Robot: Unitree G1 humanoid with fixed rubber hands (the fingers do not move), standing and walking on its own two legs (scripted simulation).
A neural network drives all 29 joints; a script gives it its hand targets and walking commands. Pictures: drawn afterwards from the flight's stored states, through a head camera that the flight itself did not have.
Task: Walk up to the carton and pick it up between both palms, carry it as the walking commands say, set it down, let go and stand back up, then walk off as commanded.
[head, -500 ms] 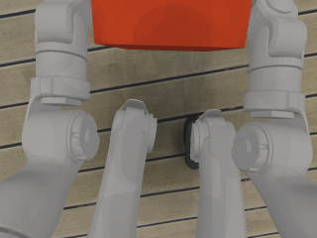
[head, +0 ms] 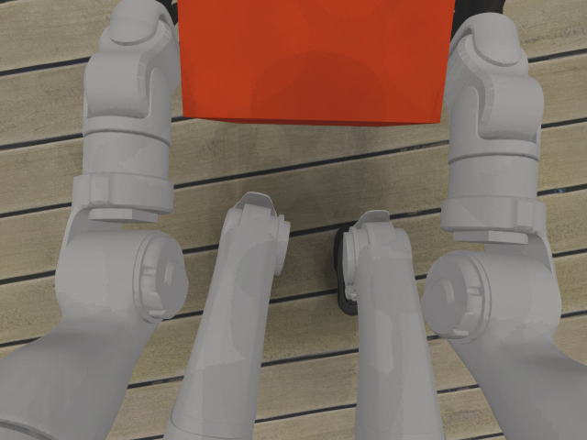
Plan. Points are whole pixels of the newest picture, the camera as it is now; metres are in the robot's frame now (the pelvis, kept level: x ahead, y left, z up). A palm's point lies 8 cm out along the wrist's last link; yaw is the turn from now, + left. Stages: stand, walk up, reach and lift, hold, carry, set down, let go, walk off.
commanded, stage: reach and lift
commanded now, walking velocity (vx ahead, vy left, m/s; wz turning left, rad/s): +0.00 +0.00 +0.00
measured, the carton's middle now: (311, 28) +0.54 +0.04 -0.14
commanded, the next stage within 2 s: none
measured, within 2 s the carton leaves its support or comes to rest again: neither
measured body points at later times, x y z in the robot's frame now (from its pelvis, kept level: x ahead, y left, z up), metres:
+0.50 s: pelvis +0.01 -0.01 +0.06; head +0.31 +0.02 +0.38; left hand +0.51 +0.19 -0.03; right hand +0.53 -0.12 -0.02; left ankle +0.17 +0.12 -0.48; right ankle +0.14 -0.12 -0.48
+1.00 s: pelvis +0.01 -0.01 +0.12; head +0.28 +0.02 +0.47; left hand +0.49 +0.18 +0.04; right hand +0.51 -0.12 +0.05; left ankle +0.17 +0.12 -0.48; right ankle +0.14 -0.12 -0.48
